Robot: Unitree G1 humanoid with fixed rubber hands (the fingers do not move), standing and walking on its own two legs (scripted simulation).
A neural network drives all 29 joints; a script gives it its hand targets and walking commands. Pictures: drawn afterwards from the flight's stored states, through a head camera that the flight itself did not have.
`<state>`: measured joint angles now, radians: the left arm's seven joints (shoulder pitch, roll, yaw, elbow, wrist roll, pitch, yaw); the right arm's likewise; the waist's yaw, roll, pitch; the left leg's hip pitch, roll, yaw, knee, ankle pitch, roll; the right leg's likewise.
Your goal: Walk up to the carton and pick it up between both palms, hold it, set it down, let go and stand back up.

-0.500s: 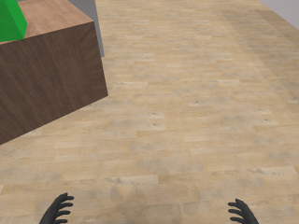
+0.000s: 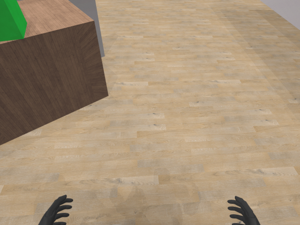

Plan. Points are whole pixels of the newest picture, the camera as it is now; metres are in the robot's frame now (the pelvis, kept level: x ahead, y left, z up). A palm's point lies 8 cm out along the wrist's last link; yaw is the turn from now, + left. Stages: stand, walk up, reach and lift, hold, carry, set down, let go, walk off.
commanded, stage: stand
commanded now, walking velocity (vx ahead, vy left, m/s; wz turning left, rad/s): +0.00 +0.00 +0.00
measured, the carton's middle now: out of the picture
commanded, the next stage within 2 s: none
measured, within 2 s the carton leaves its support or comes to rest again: neither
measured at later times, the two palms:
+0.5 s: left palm out of the picture +0.13 +0.27 -0.08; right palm out of the picture +0.13 -0.27 -0.09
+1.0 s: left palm out of the picture +0.13 +0.27 -0.09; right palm out of the picture +0.13 -0.27 -0.09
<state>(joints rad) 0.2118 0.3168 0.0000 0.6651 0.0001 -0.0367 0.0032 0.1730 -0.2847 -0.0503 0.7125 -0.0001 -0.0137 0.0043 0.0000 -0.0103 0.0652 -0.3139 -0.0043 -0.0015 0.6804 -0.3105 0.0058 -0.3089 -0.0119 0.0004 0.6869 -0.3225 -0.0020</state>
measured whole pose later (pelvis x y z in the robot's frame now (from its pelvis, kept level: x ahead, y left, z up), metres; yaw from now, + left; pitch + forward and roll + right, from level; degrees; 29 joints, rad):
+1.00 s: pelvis +0.00 +0.00 +0.00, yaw +0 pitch -3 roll +0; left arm 0.19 0.32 0.00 0.72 0.00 -0.03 0.00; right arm 0.15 -0.29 -0.04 0.76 0.00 -0.01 0.01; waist 0.00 -0.01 0.08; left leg -0.31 0.00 0.00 0.68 -0.31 0.01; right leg -0.31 -0.01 0.00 0.69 -0.32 0.00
